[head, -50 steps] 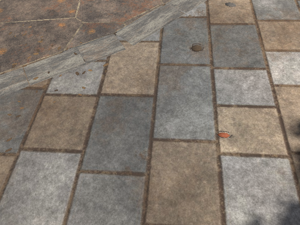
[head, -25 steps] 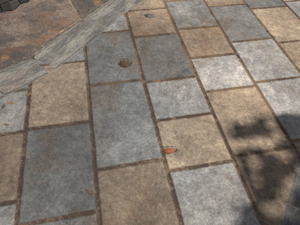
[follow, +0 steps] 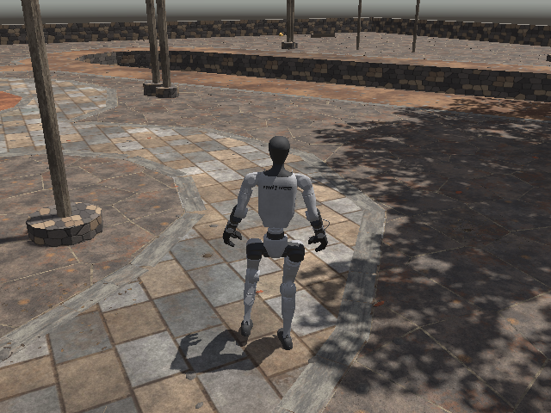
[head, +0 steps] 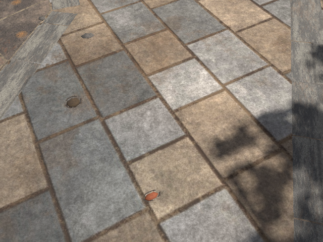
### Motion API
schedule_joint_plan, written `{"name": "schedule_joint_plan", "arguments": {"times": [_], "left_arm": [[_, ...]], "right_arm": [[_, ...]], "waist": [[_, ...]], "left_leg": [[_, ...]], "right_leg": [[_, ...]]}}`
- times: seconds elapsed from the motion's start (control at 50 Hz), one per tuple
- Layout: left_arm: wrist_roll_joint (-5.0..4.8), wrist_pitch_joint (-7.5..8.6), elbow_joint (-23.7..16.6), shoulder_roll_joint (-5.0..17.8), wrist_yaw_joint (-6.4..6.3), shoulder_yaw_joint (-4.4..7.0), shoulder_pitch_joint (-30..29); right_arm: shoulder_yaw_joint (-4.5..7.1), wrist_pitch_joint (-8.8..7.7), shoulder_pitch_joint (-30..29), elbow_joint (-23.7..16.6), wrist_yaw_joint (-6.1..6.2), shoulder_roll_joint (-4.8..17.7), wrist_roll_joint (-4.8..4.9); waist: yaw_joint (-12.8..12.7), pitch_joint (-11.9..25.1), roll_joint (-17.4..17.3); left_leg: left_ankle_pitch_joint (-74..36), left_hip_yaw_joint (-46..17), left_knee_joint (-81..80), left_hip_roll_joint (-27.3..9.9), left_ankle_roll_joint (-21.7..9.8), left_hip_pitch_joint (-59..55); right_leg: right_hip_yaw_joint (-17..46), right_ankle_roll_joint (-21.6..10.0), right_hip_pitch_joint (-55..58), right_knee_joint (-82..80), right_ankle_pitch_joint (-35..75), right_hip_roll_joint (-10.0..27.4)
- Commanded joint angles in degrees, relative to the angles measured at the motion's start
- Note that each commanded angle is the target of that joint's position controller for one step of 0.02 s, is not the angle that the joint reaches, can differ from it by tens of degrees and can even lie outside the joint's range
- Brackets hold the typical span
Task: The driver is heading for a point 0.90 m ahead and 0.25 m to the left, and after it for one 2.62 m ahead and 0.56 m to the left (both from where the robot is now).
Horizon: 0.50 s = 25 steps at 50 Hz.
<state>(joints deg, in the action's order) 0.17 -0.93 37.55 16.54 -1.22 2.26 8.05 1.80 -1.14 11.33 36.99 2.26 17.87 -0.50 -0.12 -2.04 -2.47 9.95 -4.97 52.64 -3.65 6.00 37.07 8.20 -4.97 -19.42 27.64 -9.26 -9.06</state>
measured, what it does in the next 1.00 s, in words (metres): steps on the spot, turning left: left foot, then right foot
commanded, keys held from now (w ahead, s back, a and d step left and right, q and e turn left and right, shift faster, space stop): q+shift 0.50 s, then shift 0.36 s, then e+shift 0.14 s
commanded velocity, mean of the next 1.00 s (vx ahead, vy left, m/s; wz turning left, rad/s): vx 0.03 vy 0.00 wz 0.42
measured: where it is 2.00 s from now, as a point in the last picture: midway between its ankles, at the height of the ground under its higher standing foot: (196, 209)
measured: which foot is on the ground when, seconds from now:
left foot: up 0.00-0.10, down 0.12-0.50, up 0.52-0.88, down 0.90-1.00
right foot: down 0.00-0.14, up 0.16-0.46, down 0.48-0.92, up 0.94-1.00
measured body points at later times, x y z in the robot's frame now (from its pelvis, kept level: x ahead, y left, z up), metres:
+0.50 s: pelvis +0.06 +0.02 +0.00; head +0.10 +0.03 +0.45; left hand +0.13 +0.34 -0.09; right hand +0.31 -0.21 -0.08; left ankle +0.07 +0.16 -0.73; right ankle +0.12 -0.08 -0.74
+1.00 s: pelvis +0.06 +0.05 +0.00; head +0.07 +0.07 +0.45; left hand +0.00 +0.33 -0.13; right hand +0.33 -0.08 -0.08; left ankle -0.01 +0.14 -0.74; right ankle +0.12 -0.07 -0.73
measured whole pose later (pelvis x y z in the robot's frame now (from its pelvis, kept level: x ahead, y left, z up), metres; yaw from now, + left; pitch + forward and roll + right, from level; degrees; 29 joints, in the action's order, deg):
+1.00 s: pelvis +0.06 +0.05 +0.00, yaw +28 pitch +0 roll +1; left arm -0.9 -0.1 46.2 16.5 0.2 1.9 13.4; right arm 1.5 2.5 9.5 34.6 1.6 14.0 -1.3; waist -3.5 -2.2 1.9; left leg 16.3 0.2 28.1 0.6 -0.4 12.0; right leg 1.1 2.0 -15.6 33.6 -17.7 1.9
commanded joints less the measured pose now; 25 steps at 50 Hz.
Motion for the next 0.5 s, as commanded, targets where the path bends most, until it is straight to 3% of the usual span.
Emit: {"name": "schedule_joint_plan", "arguments": {"times": [0.02,0.06,0.1,0.12,0.14,0.16,0.18,0.2,0.22,0.26,0.28,0.34,0.42,0.46,0.48,0.5], "left_arm": [[1.48,1.11,-2.0,5.2,0.61,0.66,0.1],[1.83,1.62,-0.6,5.9,1.24,0.61,0.6],[0.59,1.26,0.2,8.5,0.89,1.42,1.0],[-0.02,1.15,0.7,8.7,0.50,1.60,2.7],[0.40,1.39,0.4,8.3,0.00,1.75,4.6],[0.77,1.56,-0.6,7.2,-0.40,1.76,4.1],[1.08,1.62,-1.9,7.2,-0.68,1.90,-1.5],[0.55,1.39,-3.4,6.5,-0.68,1.83,-5.6],[0.01,1.00,-3.1,5.4,-0.51,1.87,-4.8],[-0.43,0.43,-2.5,4.6,-0.25,1.83,-4.4],[-0.47,0.50,-2.4,3.9,-0.22,1.72,-5.4],[-1.06,1.18,-1.6,2.6,0.64,1.57,-5.8],[-1.33,1.96,-0.2,4.4,1.40,2.27,-3.4],[-1.26,2.39,1.2,5.8,1.50,3.21,0.2],[-1.06,2.38,2.0,7.5,1.24,4.03,2.1],[-0.27,1.93,1.5,11.0,0.78,4.85,2.2]], "right_arm": [[0.59,-1.06,-0.8,-3.7,-0.85,3.4,0.82],[0.98,-1.48,-1.7,-4.7,-1.12,4.6,0.97],[1.74,-2.02,0.0,-5.2,-1.54,6.3,1.22],[2.09,-2.16,0.4,-5.5,-1.71,7.4,1.03],[2.96,-2.07,0.9,-6.1,-1.64,10.7,0.49],[3.98,-1.70,2.7,-5.7,-1.57,13.0,0.65],[4.13,-1.11,6.9,-5.1,-1.57,11.5,0.82],[3.88,-1.08,12.1,-4.2,-1.43,10.0,0.10],[4.06,-1.12,11.3,-4.4,-1.17,9.9,-0.03],[4.66,-0.32,5.0,-6.2,-0.28,9.7,1.33],[4.69,0.53,3.1,-6.8,0.15,9.1,1.87],[5.47,2.84,2.7,-7.6,1.02,9.5,1.54],[6.35,3.74,1.5,-8.7,0.87,10.4,1.84],[6.40,3.99,-0.8,-9.3,0.81,10.3,2.47],[5.97,4.01,-0.4,-9.4,0.76,9.0,2.60],[4.99,4.20,3.8,-8.6,0.44,5.4,1.92]], "waist": [[-2.6,7.1,10.3],[-2.9,4.8,10.4],[-1.4,4.6,9.7],[-1.3,4.7,7.6],[-2.9,5.9,1.1],[-3.8,7.2,-8.2],[0.3,5.9,-11.8],[3.7,7.1,-12.6],[2.9,8.0,-9.0],[0.3,7.4,-4.1],[0.0,7.8,-3.9],[0.2,9.8,-6.9],[0.3,10.4,-9.2],[-1.7,9.8,-9.3],[-1.9,10.0,-7.6],[0.4,11.2,3.3]], "left_leg": [[-1.5,1.0,-7.7,-1.3,-1.9,-9.9],[3.9,2.5,-12.8,0.0,-3.7,-12.9],[2.3,4.8,-19.6,2.5,-5.6,-14.9],[-6.2,2.6,-23.7,1.9,-7.0,-16.5],[-23.3,-4.0,-23.0,-2.0,-9.3,-19.7],[-27.6,-13.4,-25.9,-7.0,-14.7,-23.2],[-28.7,-23.5,-29.8,-12.2,-20.9,-27.4],[-27.5,-29.8,-32.4,-14.8,-23.9,-33.2],[-25.4,-28.5,-31.6,-13.5,-22.7,-34.8],[-22.8,-22.2,-30.2,-9.0,-18.1,-32.7],[-21.3,-20.3,-30.3,-6.7,-16.4,-31.9],[-20.2,-20.5,-30.0,-3.8,-15.9,-30.5],[-14.3,-25.2,-30.6,-2.9,-15.2,-27.2],[-8.6,-26.1,-29.4,-1.0,-13.3,-23.8],[-1.0,-24.6,-27.0,1.5,-11.0,-19.4],[18.2,-17.8,-16.1,7.1,-8.2,-11.7]], "right_leg": [[9.5,-8.4,2.4,-8.6,-4.6,17.2],[9.1,-8.8,3.4,-6.6,3.0,18.6],[8.2,-7.9,7.1,-2.3,14.0,19.0],[7.3,-5.8,8.5,0.1,14.1,17.7],[4.1,-2.9,7.1,5.9,9.8,13.7],[-4.2,1.5,1.6,13.5,0.9,6.2],[-7.8,5.1,-7.0,20.9,-13.0,1.4],[-4.2,6.0,-14.9,30.0,-27.4,0.8],[-1.2,6.5,-17.0,36.2,-27.4,2.2],[-0.2,7.3,-17.2,33.3,-20.5,4.7],[-1.1,7.8,-15.5,27.9,-18.1,4.8],[-2.4,9.1,-9.4,18.3,-14.2,2.6],[-1.9,8.3,-1.4,6.6,-10.4,2.2],[-2.5,7.3,5.6,-4.0,-3.7,3.2],[-1.3,5.8,12.0,-8.5,0.4,7.0],[9.9,1.1,19.2,-10.8,-1.7,19.5]]}}
Keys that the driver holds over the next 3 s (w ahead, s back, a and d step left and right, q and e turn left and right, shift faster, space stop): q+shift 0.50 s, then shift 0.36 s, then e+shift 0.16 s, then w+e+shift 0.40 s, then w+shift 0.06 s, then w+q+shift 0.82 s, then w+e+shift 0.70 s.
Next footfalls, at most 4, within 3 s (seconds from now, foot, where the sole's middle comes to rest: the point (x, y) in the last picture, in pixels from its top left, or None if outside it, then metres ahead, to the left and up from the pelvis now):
0.12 left None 0.11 0.16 -0.77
0.48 right None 0.16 -0.06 -0.77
0.90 left None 0.02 0.16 -0.77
1.40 right None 0.28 -0.07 -0.77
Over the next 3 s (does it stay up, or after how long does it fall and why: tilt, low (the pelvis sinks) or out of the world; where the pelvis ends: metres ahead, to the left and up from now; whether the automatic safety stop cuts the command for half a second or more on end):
stays up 1.46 0.32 -0.02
